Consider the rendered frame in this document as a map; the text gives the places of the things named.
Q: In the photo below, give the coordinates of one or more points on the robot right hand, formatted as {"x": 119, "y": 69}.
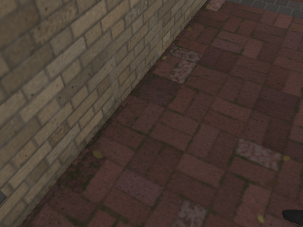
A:
{"x": 293, "y": 215}

